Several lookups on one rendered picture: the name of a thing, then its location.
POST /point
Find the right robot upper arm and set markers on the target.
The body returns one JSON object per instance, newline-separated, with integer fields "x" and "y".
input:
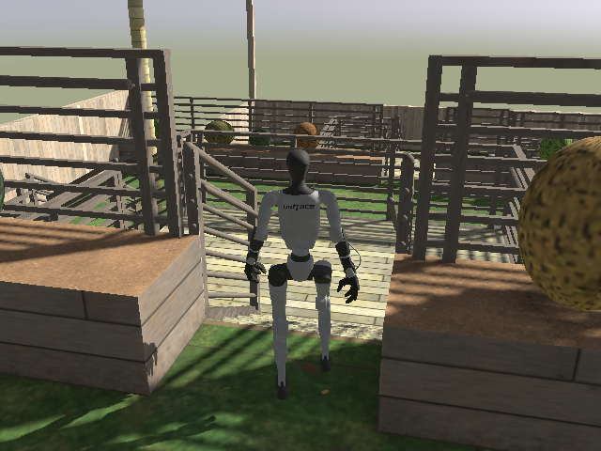
{"x": 329, "y": 199}

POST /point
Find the robot right shin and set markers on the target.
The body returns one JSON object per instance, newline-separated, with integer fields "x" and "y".
{"x": 324, "y": 328}

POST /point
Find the robot left hand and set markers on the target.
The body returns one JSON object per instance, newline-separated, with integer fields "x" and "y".
{"x": 256, "y": 269}

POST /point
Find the robot right hand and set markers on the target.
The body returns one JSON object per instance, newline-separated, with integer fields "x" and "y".
{"x": 354, "y": 282}

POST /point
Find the left robot forearm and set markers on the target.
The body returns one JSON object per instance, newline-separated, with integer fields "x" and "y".
{"x": 254, "y": 250}

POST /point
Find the right robot forearm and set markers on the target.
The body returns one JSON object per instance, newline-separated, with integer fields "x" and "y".
{"x": 345, "y": 256}

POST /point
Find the left robot upper arm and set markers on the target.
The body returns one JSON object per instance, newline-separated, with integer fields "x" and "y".
{"x": 269, "y": 200}

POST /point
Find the humanoid robot head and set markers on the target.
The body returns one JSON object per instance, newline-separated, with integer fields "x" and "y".
{"x": 298, "y": 162}

